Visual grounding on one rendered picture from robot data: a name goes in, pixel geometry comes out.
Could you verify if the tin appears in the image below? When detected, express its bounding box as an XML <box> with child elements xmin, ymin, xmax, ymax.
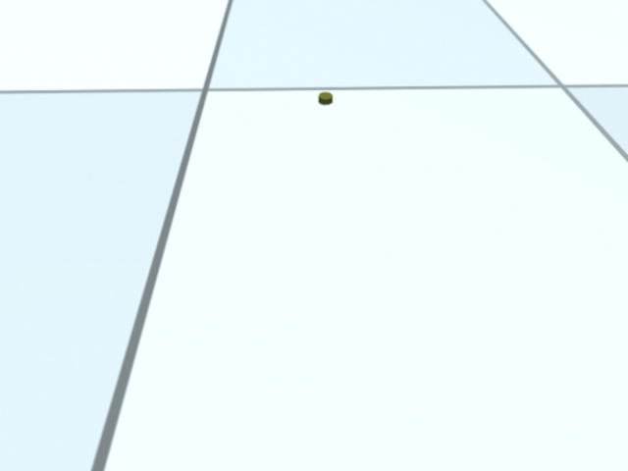
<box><xmin>319</xmin><ymin>92</ymin><xmax>333</xmax><ymax>105</ymax></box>

